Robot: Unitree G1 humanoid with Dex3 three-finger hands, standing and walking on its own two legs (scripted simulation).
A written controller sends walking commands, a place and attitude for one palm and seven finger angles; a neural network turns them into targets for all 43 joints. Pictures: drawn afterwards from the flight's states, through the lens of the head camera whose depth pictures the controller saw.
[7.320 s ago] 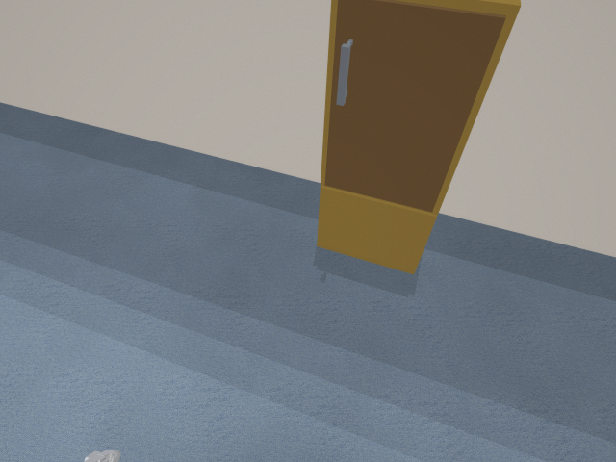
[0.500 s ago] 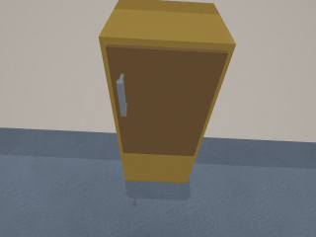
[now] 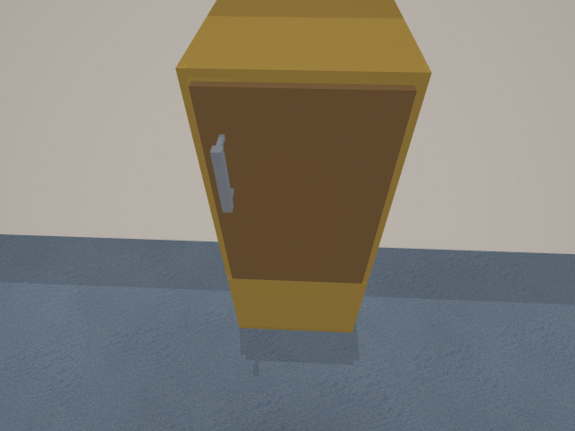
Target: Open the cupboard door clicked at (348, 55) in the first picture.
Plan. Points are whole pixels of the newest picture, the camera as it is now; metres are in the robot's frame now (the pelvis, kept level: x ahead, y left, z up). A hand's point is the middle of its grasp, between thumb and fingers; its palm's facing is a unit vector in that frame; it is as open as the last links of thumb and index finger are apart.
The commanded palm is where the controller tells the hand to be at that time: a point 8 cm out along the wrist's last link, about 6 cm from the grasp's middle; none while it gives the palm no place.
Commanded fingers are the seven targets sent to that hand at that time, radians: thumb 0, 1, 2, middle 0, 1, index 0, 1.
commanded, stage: look again from close up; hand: left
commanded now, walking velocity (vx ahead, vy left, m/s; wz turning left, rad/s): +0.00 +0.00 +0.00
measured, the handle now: (224, 174) +0.56 +0.16 +0.03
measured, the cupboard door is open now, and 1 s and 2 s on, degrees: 0 0 0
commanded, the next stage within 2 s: raise the hand with hooked fingers in 0.12 s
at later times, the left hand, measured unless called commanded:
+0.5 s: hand (192, 370) +0.20 +0.15 -0.01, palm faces +0.10 -0.99 -0.03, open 7.8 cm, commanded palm +0.13 +0.21 -0.05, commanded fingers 0.00 0.55 0.75 -0.23 -0.53 -0.23 -0.53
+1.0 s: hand (164, 377) +0.20 +0.19 -0.02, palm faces +0.02 -1.00 -0.04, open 10.7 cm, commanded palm +0.16 +0.24 -0.01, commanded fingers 0.00 -0.03 0.50 -0.27 -0.90 -0.27 -0.90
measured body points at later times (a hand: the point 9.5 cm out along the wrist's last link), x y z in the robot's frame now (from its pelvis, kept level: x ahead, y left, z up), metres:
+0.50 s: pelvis -0.01 -0.05 -0.04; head +0.02 -0.04 +0.41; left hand +0.19 +0.20 -0.01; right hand +0.16 -0.30 -0.12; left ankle +0.00 +0.06 -0.74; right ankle -0.01 -0.14 -0.74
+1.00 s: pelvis -0.02 -0.06 -0.07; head +0.04 -0.06 +0.38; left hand +0.19 +0.24 -0.01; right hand +0.14 -0.29 -0.16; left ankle +0.00 +0.06 -0.74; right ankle -0.01 -0.14 -0.74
